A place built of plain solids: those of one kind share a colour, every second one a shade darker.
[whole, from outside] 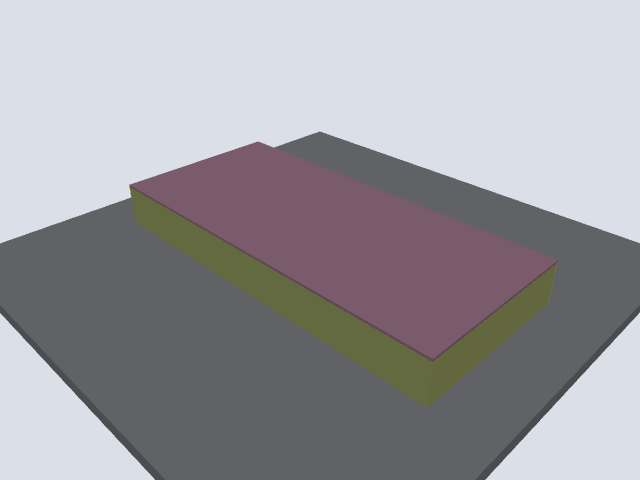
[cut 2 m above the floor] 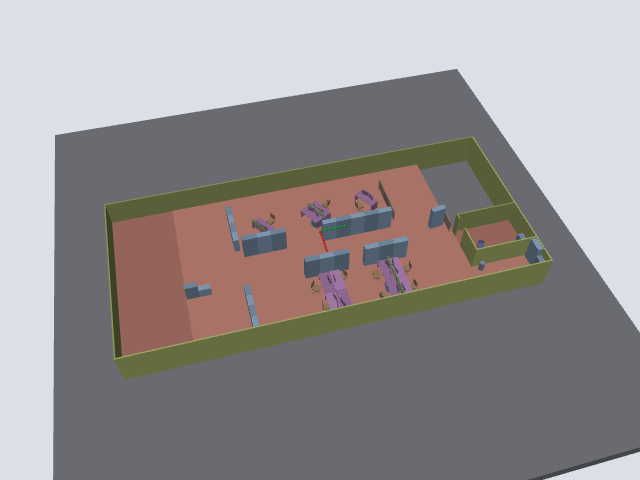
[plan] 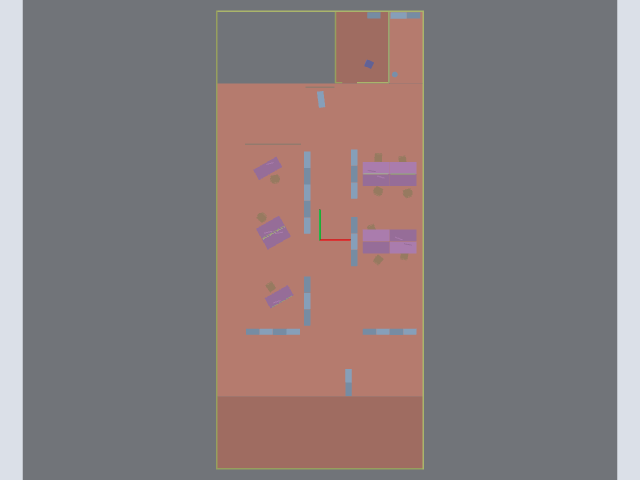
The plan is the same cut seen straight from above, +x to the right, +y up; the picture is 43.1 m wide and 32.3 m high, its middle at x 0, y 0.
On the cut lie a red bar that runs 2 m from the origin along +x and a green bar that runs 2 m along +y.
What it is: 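One storey of an office; an open floor with rows of desks, a band of small rooms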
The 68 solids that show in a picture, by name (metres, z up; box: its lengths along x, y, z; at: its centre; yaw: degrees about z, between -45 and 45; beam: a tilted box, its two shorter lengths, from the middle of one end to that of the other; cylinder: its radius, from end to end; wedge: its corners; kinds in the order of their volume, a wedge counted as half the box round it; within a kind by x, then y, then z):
{
 "floor_1": {"box": [13.8, 4.8, 0.75], "at": [0.0, -12.94, 0.33]},
 "floor_2": {"box": [13.8, 21.08, 0.79], "at": [0.0, 0.0, 0.35]},
 "floor_3": {"box": [3.49, 4.8, 0.79], "at": [2.84, 12.94, 0.35]},
 "floor_4": {"box": [2.21, 4.8, 0.79], "at": [5.79, 12.94, 0.35]},
 "roof_1": {"box": [14.0, 30.88, 0.2], "at": [0.0, 0.0, 3.44]},
 "wall_1": {"box": [0.1, 30.88, 3.39], "at": [-6.95, 0.0, 1.65]},
 "wall_2": {"box": [13.8, 0.1, 3.39], "at": [0.0, -15.39, 1.65]},
 "wall_3": {"box": [13.8, 0.1, 3.39], "at": [0.0, 15.39, 1.65]},
 "wall_4": {"box": [0.1, 4.8, 2.6], "at": [1.05, 12.94, 2.04]},
 "wall_5": {"box": [0.41, 0.1, 2.6], "at": [1.3, 10.59, 2.04]},
 "wall_6": {"box": [2.1, 0.1, 2.6], "at": [3.53, 10.59, 2.04]},
 "wall_7": {"box": [0.1, 4.8, 2.6], "at": [4.64, 12.94, 2.04]},
 "wall_8": {"box": [0.1, 30.88, 3.39], "at": [6.95, 0.0, 1.65]},
 "cabinet_1": {"box": [0.9, 0.42, 1.29], "at": [-4.53, -6.17, 1.39]},
 "cabinet_2": {"box": [0.9, 0.42, 1.29], "at": [-3.62, -6.17, 1.39]},
 "cabinet_3": {"box": [0.9, 0.42, 1.29], "at": [-2.71, -6.17, 1.39]},
 "cabinet_4": {"box": [0.9, 0.42, 1.29], "at": [-1.8, -6.17, 1.39]},
 "cabinet_5": {"box": [0.44, 1.1, 1.96], "at": [-0.86, -5.22, 1.73]},
 "cabinet_6": {"box": [0.44, 1.1, 1.96], "at": [-0.86, -4.11, 1.73]},
 "cabinet_7": {"box": [0.44, 1.1, 1.96], "at": [-0.86, -3.0, 1.73]},
 "cabinet_8": {"box": [0.44, 1.1, 1.96], "at": [-0.86, 0.96, 1.73]},
 "cabinet_9": {"box": [0.44, 1.1, 1.96], "at": [-0.86, 2.07, 1.73]},
 "cabinet_10": {"box": [0.44, 1.1, 1.96], "at": [-0.86, 3.18, 1.73]},
 "cabinet_11": {"box": [0.44, 1.1, 1.96], "at": [-0.86, 4.29, 1.73]},
 "cabinet_12": {"box": [0.44, 1.1, 1.96], "at": [-0.86, 5.4, 1.73]},
 "cabinet_13": {"box": [0.44, 1.1, 1.96], "at": [0.08, 9.46, 1.73], "yaw": 7.3},
 "cabinet_14": {"box": [0.43, 0.9, 0.76], "at": [1.92, -9.13, 1.12]},
 "cabinet_15": {"box": [0.42, 0.9, 1.29], "at": [1.93, -10.04, 1.39]},
 "cabinet_16": {"box": [0.44, 1.1, 1.96], "at": [2.3, -1.22, 1.73]},
 "cabinet_17": {"box": [0.44, 1.1, 1.96], "at": [2.3, -0.1, 1.73]},
 "cabinet_18": {"box": [0.44, 1.1, 1.96], "at": [2.3, 1.0, 1.73]},
 "cabinet_19": {"box": [0.44, 1.1, 1.96], "at": [2.3, 3.32, 1.73]},
 "cabinet_20": {"box": [0.44, 1.1, 1.96], "at": [2.3, 4.43, 1.73]},
 "cabinet_21": {"box": [0.44, 1.1, 1.96], "at": [2.3, 5.54, 1.73]},
 "cabinet_22": {"box": [0.9, 0.42, 1.29], "at": [3.32, -6.17, 1.39]},
 "cabinet_23": {"box": [0.9, 0.43, 0.76], "at": [3.63, 15.11, 1.12]},
 "cabinet_24": {"box": [0.9, 0.42, 1.29], "at": [4.23, -6.17, 1.39]},
 "cabinet_25": {"box": [0.9, 0.42, 1.29], "at": [5.14, -6.17, 1.39]},
 "cabinet_26": {"box": [1.1, 0.44, 1.96], "at": [5.3, 15.11, 1.73]},
 "cabinet_27": {"box": [0.9, 0.42, 1.29], "at": [6.05, -6.17, 1.39]},
 "cabinet_28": {"box": [0.9, 0.42, 1.29], "at": [6.31, 15.12, 1.39]},
 "desk_1": {"box": [1.8, 0.8, 0.032], "at": [-3.52, 4.82, 1.49], "yaw": 29.8},
 "desk_2": {"box": [1.8, 0.8, 0.032], "at": [-3.34, 0.85, 1.49], "yaw": 29.8},
 "desk_3": {"box": [1.8, 0.8, 0.032], "at": [-2.93, 0.14, 1.49], "yaw": 29.8},
 "desk_4": {"box": [1.8, 0.8, 0.032], "at": [-2.75, -3.82, 1.49], "yaw": 29.8},
 "desk_5": {"box": [1.8, 0.8, 0.032], "at": [3.78, -0.51, 1.49]},
 "desk_6": {"box": [1.8, 0.8, 0.032], "at": [3.78, 0.31, 1.49]},
 "desk_7": {"box": [1.8, 0.8, 0.032], "at": [3.78, 4.03, 1.49]},
 "desk_8": {"box": [1.8, 0.8, 0.032], "at": [3.78, 4.85, 1.49]},
 "desk_9": {"box": [1.8, 0.8, 0.032], "at": [5.59, -0.51, 1.49]},
 "desk_10": {"box": [1.8, 0.8, 0.032], "at": [5.59, 0.31, 1.49]},
 "desk_11": {"box": [1.8, 0.8, 0.032], "at": [5.59, 4.03, 1.49]},
 "desk_12": {"box": [1.8, 0.8, 0.032], "at": [5.59, 4.85, 1.49]},
 "officechair_1": {"box": [0.53, 0.51, 0.08], "at": [-3.93, 1.51, 1.26], "yaw": -43.3},
 "officechair_2": {"box": [0.51, 0.52, 0.08], "at": [-3.29, -3.18, 1.24], "yaw": 34.9},
 "officechair_3": {"box": [0.53, 0.51, 0.08], "at": [-3.03, 4.12, 1.22], "yaw": 11.5},
 "officechair_4": {"box": [0.53, 0.51, 0.08], "at": [3.92, 3.3, 1.21], "yaw": -25.8},
 "officechair_5": {"box": [0.51, 0.52, 0.08], "at": [3.92, 5.52, 1.26], "yaw": -2.2},
 "officechair_6": {"box": [0.51, 0.52, 0.08], "at": [3.93, -1.32, 1.28], "yaw": -39.0},
 "officechair_7": {"box": [0.51, 0.52, 0.08], "at": [5.68, -1.01, 1.29], "yaw": -9.3},
 "officechair_8": {"box": [0.53, 0.51, 0.08], "at": [5.9, 3.17, 1.3], "yaw": 18.0},
 "guard_1": {"box": [1.17, 0.03, 0.91], "at": [-4.4, 6.45, 1.24]},
 "guard_2": {"box": [1.17, 0.03, 0.91], "at": [-3.16, 6.45, 1.24]},
 "guard_3": {"box": [3.76, 0.1, 0.05], "at": [-3.16, 6.45, 1.72]},
 "guard_4": {"box": [0.88, 0.03, 0.91], "at": [0.47, 10.28, 1.24]},
 "bin_1": {"cylinder": 0.19, "from": [5.04, 11.14, 0.74], "to": [5.04, 11.14, 1.48]},
 "screen_1": {"box": [1.7, 0.032, 0.41], "at": [-2.57, -4.14, 1.71], "yaw": 29.8},
 "visitorchair_1": {"box": [0.53, 0.49, 0.04], "at": [3.3, 11.83, 1.21], "yaw": -23.7}
}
